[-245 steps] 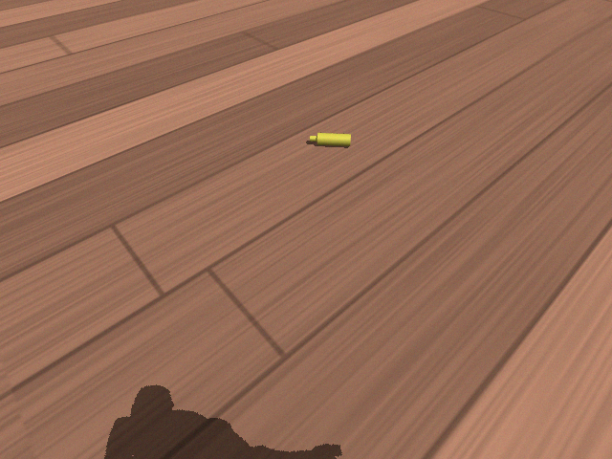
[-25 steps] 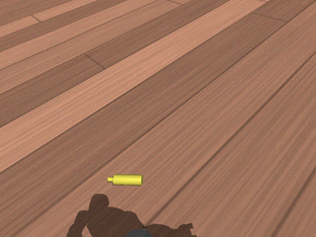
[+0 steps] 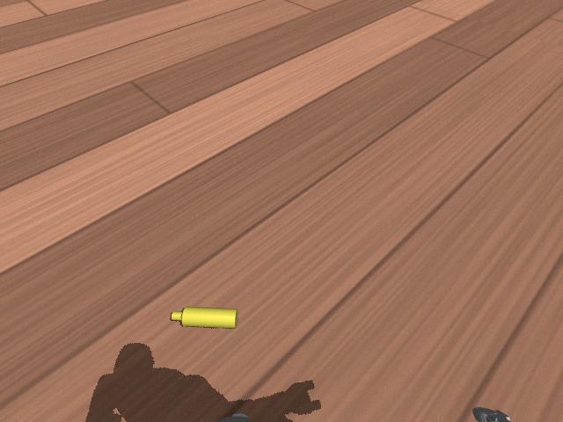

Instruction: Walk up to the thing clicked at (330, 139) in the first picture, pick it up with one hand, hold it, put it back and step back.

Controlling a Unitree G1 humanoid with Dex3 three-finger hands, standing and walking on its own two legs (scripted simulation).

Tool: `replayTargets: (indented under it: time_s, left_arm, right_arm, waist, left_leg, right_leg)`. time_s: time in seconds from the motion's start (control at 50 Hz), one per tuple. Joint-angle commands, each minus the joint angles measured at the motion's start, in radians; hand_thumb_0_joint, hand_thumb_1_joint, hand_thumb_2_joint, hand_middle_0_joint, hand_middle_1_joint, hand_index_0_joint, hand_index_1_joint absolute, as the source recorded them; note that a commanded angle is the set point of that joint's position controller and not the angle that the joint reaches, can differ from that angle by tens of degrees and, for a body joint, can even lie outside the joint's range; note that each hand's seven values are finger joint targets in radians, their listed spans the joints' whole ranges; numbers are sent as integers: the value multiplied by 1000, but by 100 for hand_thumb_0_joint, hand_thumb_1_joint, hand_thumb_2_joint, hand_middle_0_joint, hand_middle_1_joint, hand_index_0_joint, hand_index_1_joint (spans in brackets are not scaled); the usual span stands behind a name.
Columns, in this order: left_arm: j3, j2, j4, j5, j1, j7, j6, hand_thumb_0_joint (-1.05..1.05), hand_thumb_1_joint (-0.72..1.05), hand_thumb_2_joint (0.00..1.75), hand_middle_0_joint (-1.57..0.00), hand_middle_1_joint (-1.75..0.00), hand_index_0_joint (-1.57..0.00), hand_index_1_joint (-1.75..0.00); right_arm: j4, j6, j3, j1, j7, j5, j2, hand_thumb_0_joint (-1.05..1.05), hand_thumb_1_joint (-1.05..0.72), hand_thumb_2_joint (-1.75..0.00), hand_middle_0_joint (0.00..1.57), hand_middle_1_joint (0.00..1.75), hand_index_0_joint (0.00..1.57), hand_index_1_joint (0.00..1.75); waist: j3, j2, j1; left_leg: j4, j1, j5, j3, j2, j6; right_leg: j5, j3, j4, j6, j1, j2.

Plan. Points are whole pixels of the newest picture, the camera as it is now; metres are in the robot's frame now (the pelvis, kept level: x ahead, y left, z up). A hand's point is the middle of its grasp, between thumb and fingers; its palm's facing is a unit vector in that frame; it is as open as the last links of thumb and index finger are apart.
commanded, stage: walk up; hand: left
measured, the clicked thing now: (204, 317) +0.56 +0.31 -0.72
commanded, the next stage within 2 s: none
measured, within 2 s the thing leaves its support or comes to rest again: neither
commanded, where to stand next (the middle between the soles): +0.13 -0.01 m, yaw -2 degrees
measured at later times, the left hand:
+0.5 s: hand out of the picture +0.10 +0.25 -0.14, palm faces -0.03 -0.94 -0.34, open 7.4 cm
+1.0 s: hand out of the picture +0.12 +0.26 -0.13, palm faces -0.06 -0.93 -0.35, open 7.4 cm
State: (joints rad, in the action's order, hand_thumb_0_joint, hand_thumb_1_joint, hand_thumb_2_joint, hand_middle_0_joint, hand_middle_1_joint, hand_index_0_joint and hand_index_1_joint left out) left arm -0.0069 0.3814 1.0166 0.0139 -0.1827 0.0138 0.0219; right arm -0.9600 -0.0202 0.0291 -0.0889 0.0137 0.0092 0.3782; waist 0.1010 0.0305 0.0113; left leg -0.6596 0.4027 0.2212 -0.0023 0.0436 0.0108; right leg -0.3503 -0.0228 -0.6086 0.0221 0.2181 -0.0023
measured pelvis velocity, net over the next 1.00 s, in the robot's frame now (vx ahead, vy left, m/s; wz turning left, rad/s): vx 0.03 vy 0.00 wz -0.02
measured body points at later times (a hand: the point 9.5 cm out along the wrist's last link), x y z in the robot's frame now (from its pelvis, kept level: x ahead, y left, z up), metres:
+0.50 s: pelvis +0.02 -0.01 +0.02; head +0.03 -0.01 +0.47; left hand +0.11 +0.29 -0.11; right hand +0.10 -0.31 -0.11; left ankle +0.08 +0.11 -0.72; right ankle -0.01 -0.14 -0.72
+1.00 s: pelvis +0.03 +0.00 +0.02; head +0.05 +0.00 +0.47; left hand +0.12 +0.31 -0.11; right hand +0.11 -0.30 -0.11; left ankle +0.08 +0.11 -0.72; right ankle -0.01 -0.14 -0.72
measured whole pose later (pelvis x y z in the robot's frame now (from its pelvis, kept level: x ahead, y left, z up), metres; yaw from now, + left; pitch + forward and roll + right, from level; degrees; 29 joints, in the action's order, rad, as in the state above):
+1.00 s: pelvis +0.03 +0.00 +0.02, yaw -1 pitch -2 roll +0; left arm 0.01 0.36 1.15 0.01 -0.10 0.00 0.01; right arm -1.15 0.00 0.02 -0.07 0.02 0.01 0.34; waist 0.05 0.00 -0.01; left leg -0.35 0.21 0.12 0.04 0.01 0.01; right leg -0.24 0.01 -0.32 0.04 0.05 -0.04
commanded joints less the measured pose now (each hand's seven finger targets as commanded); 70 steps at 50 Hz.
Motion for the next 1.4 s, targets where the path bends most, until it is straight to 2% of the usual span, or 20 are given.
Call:
replayTargets:
  time_s: [0.0, 0.02, 0.06, 0.12, 0.14, 0.24, 0.3, 0.36, 0.46, 0.52, 0.6, 0.64, 0.68, 0.7, 0.76, 1.02, 1.2, 1.28, 1.36, 1.38]
  left_arm:
    - [-41, 211, -54, -2, 98, 1, 18, 0, 90, 90, -20, -30, -20, -30]
    - [-35, 197, -32, -6, 60, 0, 21, 0, 90, 90, -20, -30, -20, -30]
    - [-36, 196, 3, -5, 17, -3, 30, 0, 90, 90, -20, -30, -20, -30]
    - [-41, 219, 6, -1, 57, -6, 37, 0, 90, 90, -20, -30, -20, -30]
    - [-41, 216, 11, -3, 63, -5, 38, 0, 90, 90, -20, -30, -20, -30]
    - [-38, 211, 22, -4, 73, -6, 34, 0, 90, 90, -20, -30, -20, -30]
    - [-38, 207, 34, -4, 79, -4, 35, 0, 90, 90, -20, -30, -20, -30]
    - [-40, 205, 36, -9, 83, -1, 34, 0, 90, 90, -20, -30, -20, -30]
    - [-40, 199, 47, -17, 95, 5, 23, 0, 90, 90, -20, -30, -20, -30]
    - [-38, 193, 48, -18, 118, 4, 16, 0, 90, 90, -20, -30, -20, -30]
    - [-31, 187, 58, -14, 125, 0, 9, 0, 90, 90, -20, -30, -20, -30]
    - [-29, 185, 61, -10, 123, -3, 9, 0, 90, 90, -20, -30, -20, -30]
    - [-29, 185, 65, -7, 132, -4, 10, 0, 90, 90, -20, -30, -20, -30]
    - [-28, 184, 68, -5, 132, -3, 11, 0, 90, 90, -20, -30, -20, -30]
    - [-29, 184, 67, -6, 137, -3, 15, 0, 90, 90, -20, -30, -20, -30]
    - [-29, 183, 69, -3, 131, -3, 12, 0, 90, 90, -20, -30, -20, -30]
    - [-32, 185, 74, -2, 108, 1, 9, 0, 90, 90, -20, -30, -20, -30]
    - [-34, 186, 78, -3, 116, 2, 8, 0, 90, 90, -20, -30, -20, -30]
    - [-35, 185, 69, 0, 123, 1, 8, 0, 90, 90, -20, -30, -20, -30]
    - [-36, 190, 70, 0, 124, 1, 8, 0, 90, 90, -20, -30, -20, -30]
  right_arm:
    - [18, 35, 45, 36, -6, 2, 218, 0, -90, -90, 20, 30, 20, 30]
    - [20, 40, 43, 69, -2, 1, 223, 0, -90, -90, 20, 30, 20, 30]
    - [10, 40, 32, 86, 5, 0, 204, 0, -90, -90, 20, 30, 20, 30]
    - [-21, 41, 27, 65, 6, -3, 196, 0, -90, -90, 20, 30, 20, 30]
    - [-34, 42, 29, 61, 7, -4, 198, 0, -90, -90, 20, 30, 20, 30]
    - [-69, 43, 27, 52, 6, -1, 189, 0, -90, -90, 20, 30, 20, 30]
    - [-84, 44, 24, 55, 5, -3, 177, 0, -90, -90, 20, 30, 20, 30]
    - [-99, 50, 22, 49, -1, -4, 176, 0, -90, -90, 20, 30, 20, 30]
    - [-115, 49, 22, 53, -8, -4, 175, 0, -90, -90, 20, 30, 20, 30]
    - [-122, 48, 22, 56, -12, -3, 177, 0, -90, -90, 20, 30, 20, 30]
    - [-125, 47, 25, 75, -13, -1, 184, 0, -90, -90, 20, 30, 20, 30]
    - [-122, 47, 26, 81, -11, 1, 183, 0, -90, -90, 20, 30, 20, 30]
    - [-126, 48, 27, 80, -11, 1, 188, 0, -90, -90, 20, 30, 20, 30]
    - [-125, 48, 29, 85, -10, 1, 189, 0, -90, -90, 20, 30, 20, 30]
    - [-126, 51, 26, 75, -10, -1, 179, 0, -90, -90, 20, 30, 20, 30]
    - [-126, 46, 29, 76, -10, -1, 180, 0, -90, -90, 20, 30, 20, 30]
    - [-125, 44, 27, 78, -12, -2, 172, 0, -90, -90, 20, 30, 20, 30]
    - [-127, 41, 29, 78, -11, -3, 172, 0, -90, -90, 20, 30, 20, 30]
    - [-126, 39, 28, 76, -11, -2, 170, 0, -90, -90, 20, 30, 20, 30]
    - [-129, 40, 28, 74, -11, -1, 172, 0, -90, -90, 20, 30, 20, 30]
  waist:
    - [-74, 14, -41]
    - [-90, 25, -19]
    - [-69, -13, -2]
    - [-44, -49, -22]
    - [-52, -44, -26]
    - [-67, -56, -23]
    - [-87, -72, -21]
    - [-152, -58, -17]
    - [-166, -30, -11]
    - [-150, -2, -12]
    - [-116, 23, -11]
    - [-110, 23, -13]
    - [-124, 16, -17]
    - [-123, 12, -19]
    - [-157, -10, -21]
    - [-145, -24, -26]
    - [-154, -30, -19]
    - [-121, -22, -23]
    - [-116, -24, -27]
    - [-126, -19, -26]
  left_leg:
    - [247, -231, 194, -176, 79, 41]
    - [267, -199, 190, -200, 110, 60]
    - [298, -132, 222, -192, 110, 60]
    - [272, -175, 134, -132, 65, 29]
    - [272, -195, 99, -129, 65, 25]
    - [297, -224, 88, -118, 60, 14]
    - [296, -237, 0, -106, 60, 11]
    - [274, -288, -197, -79, 69, 14]
    - [265, -313, -351, -67, 84, 21]
    - [299, -301, -308, -71, 90, 18]
    - [355, -265, -159, -93, 97, 16]
    - [374, -258, -101, -101, 98, 14]
    - [382, -262, -93, -104, 101, 16]
    - [382, -262, -97, -104, 101, 17]
    - [353, -293, -192, -81, 92, 16]
    - [365, -318, -147, -77, 84, 10]
    - [337, -348, -260, -59, 85, 18]
    - [345, -335, -233, -63, 81, 10]
    - [354, -319, -169, -61, 75, 7]
    - [355, -326, -182, -64, 79, 8]
  right_leg:
    - [-137, 133, 182, -71, 204, -105]
    - [-83, 88, 178, -64, 129, -75]
    - [-72, 106, 225, -73, 65, -80]
    - [-78, 162, 293, -79, 100, -119]
    - [-59, 158, 303, -76, 93, -123]
    - [-28, 141, 327, -67, 66, -121]
    - [61, 131, 340, -60, 20, -125]
    - [262, 109, 305, -52, -56, -132]
    - [361, 87, 299, -43, -101, -127]
    - [300, 86, 305, -45, -102, -124]
    - [205, 87, 320, -48, -93, -113]
    - [188, 86, 323, -47, -91, -110]
    - [191, 86, 330, -46, -101, -108]
    - [187, 82, 334, -44, -99, -106]
    - [243, 89, 339, -40, -119, -116]
    - [229, 82, 344, -35, -91, -115]
    - [291, 73, 344, -29, -101, -121]
    - [265, 78, 350, -30, -84, -119]
    - [245, 83, 363, -33, -86, -119]
    - [247, 85, 353, -36, -95, -120]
